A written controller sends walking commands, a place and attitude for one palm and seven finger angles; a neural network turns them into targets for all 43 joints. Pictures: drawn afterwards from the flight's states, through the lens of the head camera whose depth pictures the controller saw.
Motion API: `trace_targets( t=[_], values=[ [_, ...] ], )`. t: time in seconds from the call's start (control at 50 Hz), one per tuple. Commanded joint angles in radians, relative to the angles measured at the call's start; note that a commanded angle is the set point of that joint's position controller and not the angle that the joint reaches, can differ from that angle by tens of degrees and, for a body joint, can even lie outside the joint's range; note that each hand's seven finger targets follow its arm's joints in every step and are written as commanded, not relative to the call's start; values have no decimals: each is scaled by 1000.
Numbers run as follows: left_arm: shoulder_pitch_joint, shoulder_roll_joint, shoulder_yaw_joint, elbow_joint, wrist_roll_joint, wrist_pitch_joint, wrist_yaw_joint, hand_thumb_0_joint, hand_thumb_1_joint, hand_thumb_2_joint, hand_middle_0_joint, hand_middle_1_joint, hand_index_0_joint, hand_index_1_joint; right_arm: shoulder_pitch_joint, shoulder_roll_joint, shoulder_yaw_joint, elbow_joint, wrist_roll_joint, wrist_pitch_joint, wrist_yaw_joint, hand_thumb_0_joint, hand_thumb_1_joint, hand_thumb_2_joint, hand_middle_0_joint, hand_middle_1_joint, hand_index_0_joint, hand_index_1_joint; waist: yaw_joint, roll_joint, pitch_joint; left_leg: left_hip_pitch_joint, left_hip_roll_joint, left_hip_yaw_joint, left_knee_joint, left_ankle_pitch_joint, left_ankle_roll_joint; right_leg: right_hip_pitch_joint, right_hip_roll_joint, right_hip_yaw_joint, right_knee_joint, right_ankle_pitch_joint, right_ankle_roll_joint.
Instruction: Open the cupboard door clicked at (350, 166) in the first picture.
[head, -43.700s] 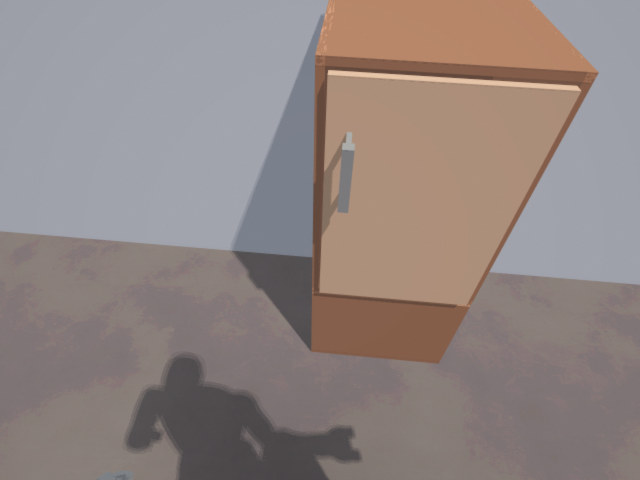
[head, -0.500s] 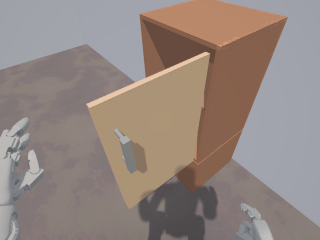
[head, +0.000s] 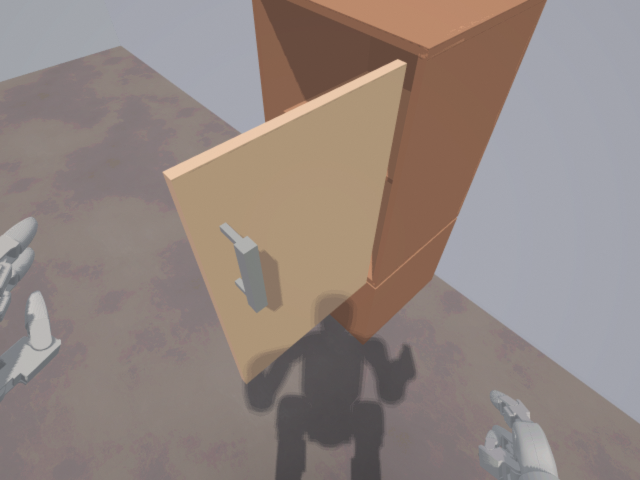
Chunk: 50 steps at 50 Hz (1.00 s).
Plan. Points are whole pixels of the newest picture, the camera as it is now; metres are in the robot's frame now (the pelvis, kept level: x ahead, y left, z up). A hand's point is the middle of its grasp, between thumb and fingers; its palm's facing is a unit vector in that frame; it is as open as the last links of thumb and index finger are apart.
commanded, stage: step back with the hand held close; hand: left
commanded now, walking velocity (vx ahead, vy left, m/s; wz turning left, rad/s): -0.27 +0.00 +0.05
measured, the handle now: (243, 268) +0.38 +0.14 +0.04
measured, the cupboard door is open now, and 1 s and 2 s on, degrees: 90 90 90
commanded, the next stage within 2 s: stop stepping back and stand still in 0.56 s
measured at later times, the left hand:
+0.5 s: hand out of the picture +0.07 +0.29 +0.16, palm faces +0.48 -0.77 -0.42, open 7.4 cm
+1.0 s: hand out of the picture -0.04 +0.26 +0.17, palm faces +0.40 -0.78 -0.49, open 7.4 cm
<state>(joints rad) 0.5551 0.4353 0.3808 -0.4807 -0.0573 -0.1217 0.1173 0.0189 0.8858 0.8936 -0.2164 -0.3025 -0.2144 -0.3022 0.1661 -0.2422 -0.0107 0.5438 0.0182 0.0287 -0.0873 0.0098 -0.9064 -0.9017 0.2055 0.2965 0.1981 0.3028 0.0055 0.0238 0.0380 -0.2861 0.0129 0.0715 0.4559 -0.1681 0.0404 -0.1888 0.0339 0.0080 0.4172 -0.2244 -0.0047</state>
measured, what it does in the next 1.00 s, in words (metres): walks backwards: left foot, then right foot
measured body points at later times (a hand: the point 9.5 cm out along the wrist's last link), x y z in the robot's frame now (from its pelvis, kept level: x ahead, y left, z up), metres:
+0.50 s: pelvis -0.10 +0.02 -0.01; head -0.09 +0.04 +0.44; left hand +0.04 +0.33 +0.18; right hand +0.08 -0.20 -0.09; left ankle -0.06 +0.11 -0.74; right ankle -0.05 -0.11 -0.74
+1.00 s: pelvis -0.23 +0.00 -0.01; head -0.24 +0.01 +0.44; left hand -0.07 +0.30 +0.20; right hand -0.10 -0.24 -0.10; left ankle -0.16 +0.11 -0.71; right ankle -0.33 -0.08 -0.74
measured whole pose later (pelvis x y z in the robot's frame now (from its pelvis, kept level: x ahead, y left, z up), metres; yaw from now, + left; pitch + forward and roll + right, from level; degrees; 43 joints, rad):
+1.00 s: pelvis -0.23 +0.00 -0.01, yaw -2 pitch +1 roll +0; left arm 0.63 0.45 0.44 -0.55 -0.06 -0.18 0.15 0.02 0.88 0.89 -0.22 -0.30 -0.22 -0.30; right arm 0.26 -0.20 0.01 0.68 0.00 -0.08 -0.05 0.01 -0.90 -0.90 0.21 0.30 0.20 0.30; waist 0.02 -0.03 -0.06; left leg -0.52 0.00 0.03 0.80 -0.25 -0.01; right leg -0.07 0.05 -0.01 0.43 -0.38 -0.05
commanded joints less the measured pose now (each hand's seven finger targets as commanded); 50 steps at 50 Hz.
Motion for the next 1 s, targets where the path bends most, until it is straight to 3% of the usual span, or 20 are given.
trace_targets(
  t=[0.0, 0.14, 0.26, 0.34, 0.38, 0.44, 0.46, 0.48, 0.5, 0.52, 0.56, 0.64, 0.7, 0.78, 0.82, 0.84, 0.86, 0.88, 0.92, 0.98],
  values=[
    [16, 181, 167, -248, -3, -91, 37, 0, 900, 900, -200, -300, -200, -300, -86, -109, -40, -170, -2, -64, -8, 0, -900, -900, 200, 300, 200, 300, 12, 99, -185, 61, 95, -109, -76, 148, 6, 26, -52, 31, 12, 217, 14],
    [-4, 144, 185, -201, 24, -126, 43, 0, 900, 900, -200, -300, -200, -300, -74, -130, -46, -171, -6, -107, -4, 0, -900, -900, 200, 300, 200, 300, 7, 156, -79, -362, 177, -230, -265, -490, 54, 190, 11, 4, 178, -18, 19],
    [-60, 141, 178, -232, 32, -142, 37, 0, 900, 900, -200, -300, -200, -300, -65, -120, -52, -153, -13, -148, 5, 0, -900, -900, 200, 300, 200, 300, 6, 115, -67, -385, 177, -235, -235, -544, 51, 141, 24, 17, 189, -123, -7],
    [-65, 152, 149, -285, 9, -152, 47, 0, 900, 900, -200, -300, -200, -300, -18, -93, -60, -106, -9, -159, 17, 0, -900, -900, 200, 300, 200, 300, -16, -190, -165, 119, -5, -71, 278, -176, -45, -326, -217, 304, -166, -179, -123],
    [-87, 156, 144, -277, 19, -150, 61, 0, 900, 900, -200, -300, -200, -300, -17, -86, -58, -79, -19, -154, 16, 0, -900, -900, 200, 300, 200, 300, -17, -191, -157, 104, -26, -78, 447, -200, -48, -353, -295, 336, -165, 32, -159],
    [-141, 173, 147, -263, 22, -132, 66, 0, 900, 900, -200, -300, -200, -300, -42, -65, -29, -72, -23, -145, 5, 0, -900, -900, 200, 300, 200, 300, -31, -117, -80, 36, 5, -92, 108, -150, -44, -236, -208, 189, -24, 245, -72],
    [-160, 181, 151, -275, 18, -136, 66, 0, 900, 900, -200, -300, -200, -300, -58, -85, -27, -70, -18, -149, -6, 0, -900, -900, 200, 300, 200, 300, -26, 20, -62, 34, 35, -118, -59, -13, -34, -218, -119, 125, 70, 217, -22],
    [-187, 201, 166, -303, 24, -143, 66, 0, 900, 900, -200, -300, -200, -300, -105, -118, -38, -85, -23, -155, -16, 0, -900, -900, 200, 300, 200, 300, -5, 214, -52, -37, 160, -260, -135, 153, -1, -178, -22, 56, 187, 82, 19],
    [-169, 203, 191, -284, 26, -150, 70, 0, 900, 900, -200, -300, -200, -300, -70, -89, -34, -76, -31, -166, -15, 0, -900, -900, 200, 300, 200, 300, 7, 259, -110, -59, 268, -339, -152, 332, 51, -126, 6, 29, 337, -117, 23],
    [-143, 188, 189, -251, 18, -160, 65, 0, 900, 900, -200, -300, -200, -300, -32, -76, -44, -69, -31, -184, -2, 0, -900, -900, 200, 300, 200, 300, 7, 206, -153, 5, 288, -305, -135, 448, 79, -156, 29, 48, 441, -239, 12],
    [-67, 168, 197, -260, 8, -158, 52, 0, 900, 900, -200, -300, -200, -300, -29, -84, -57, -70, -45, -194, 18, 0, -900, -900, 200, 300, 200, 300, 0, 240, -188, -112, 333, -374, -213, 128, 121, -110, 35, 73, 650, -299, 15],
    [-7, 131, 153, -314, -5, -140, 50, 0, 900, 900, -200, -300, -200, -300, -42, -94, -65, -65, -26, -205, 42, 0, -900, -900, 200, 300, 200, 300, -3, 116, -200, 21, 280, -273, -186, 121, 105, -186, 32, 26, 594, -247, 29],
    [27, 143, 161, -358, -9, -123, 57, 0, 900, 900, -200, -300, -200, -300, -49, -82, -47, -84, -23, -211, 40, 0, -900, -900, 200, 300, 200, 300, -11, 195, -196, 1, 220, -254, -319, -352, 51, -99, 46, -50, 422, -276, 19],
    [55, 200, 215, -329, -9, -100, 71, 0, 900, 900, -200, -300, -200, -300, -51, -75, -34, -82, -32, -199, 22, 0, -900, -900, 200, 300, 200, 300, -10, 265, -181, -64, 101, -132, -334, -461, -73, 147, 92, -159, -9, -298, -25],
    [70, 211, 213, -320, -11, -106, 61, 0, 900, 900, -200, -300, -200, -300, -33, -51, -27, -75, -28, -176, 24, 0, -900, -900, 200, 300, 200, 300, -20, 67, -189, 34, 2, -9, -17, -221, -89, 51, -68, -18, -209, -174, -85],
    [52, 232, 230, -321, -16, -114, 62, 0, 900, 900, -200, -300, -200, -300, -32, -58, -27, -63, -34, -159, 24, 0, -900, -900, 200, 300, 200, 300, -21, -72, -158, 83, -2, -56, 261, -113, -69, -160, -236, 201, -273, -160, -141],
    [22, 265, 252, -341, -20, -115, 70, 0, 900, 900, -200, -300, -200, -300, -36, -59, -20, -48, -36, -150, 21, 0, -900, -900, 200, 300, 200, 300, -8, -140, -148, -39, 0, -74, 404, -118, -61, -149, -342, 273, -269, -46, -172],
    [2, 279, 284, -322, -18, -124, 82, 0, 900, 900, -200, -300, -200, -300, -46, -68, -10, -52, -45, -160, 24, 0, -900, -900, 200, 300, 200, 300, -6, -80, -160, -149, 4, -78, 459, -135, -58, -77, -379, 275, -222, 197, -193],
    [0, 170, 187, -188, -18, -103, 59, 0, 900, 900, -200, -300, -200, -300, -9, -88, -41, -42, -3, -162, 25, 0, -900, -900, 200, 300, 200, 300, -26, -180, -131, -281, 13, -100, 480, -92, -62, 64, -289, 207, -123, 232, -132],
    [-127, 172, 150, -144, 4, -120, 56, 0, 900, 900, -200, -300, -200, -300, -64, -79, -26, -33, -5, -178, 8, 0, -900, -900, 200, 300, 200, 300, -17, -110, -24, -161, 22, -28, 226, -121, -27, 23, -275, 120, -57, 330, -113]
  ],
)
